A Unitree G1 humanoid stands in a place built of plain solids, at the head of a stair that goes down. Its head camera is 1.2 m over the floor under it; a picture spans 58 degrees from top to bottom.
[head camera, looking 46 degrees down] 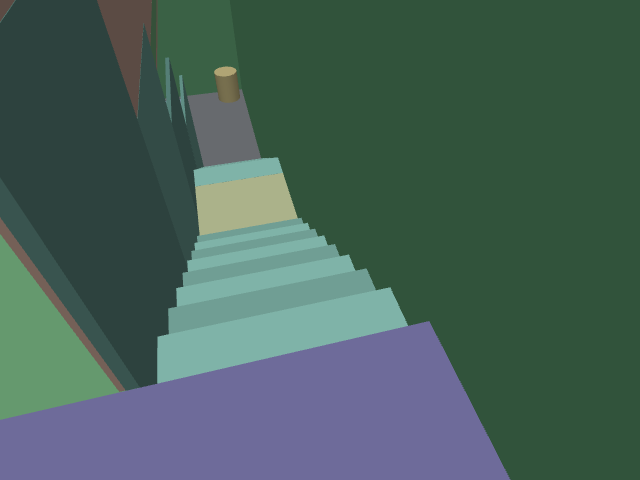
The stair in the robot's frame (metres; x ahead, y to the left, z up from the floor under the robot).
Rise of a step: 0.17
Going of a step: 0.26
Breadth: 0.91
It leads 15 degrees to the left of straight ahead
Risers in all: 9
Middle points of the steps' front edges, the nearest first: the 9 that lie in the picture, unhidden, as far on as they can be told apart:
0.68 0.08 0.00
0.95 0.16 -0.17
1.20 0.22 -0.35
1.44 0.28 -0.52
1.69 0.35 -0.70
1.93 0.41 -0.87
2.18 0.47 -1.05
2.42 0.54 -1.22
2.67 0.60 -1.40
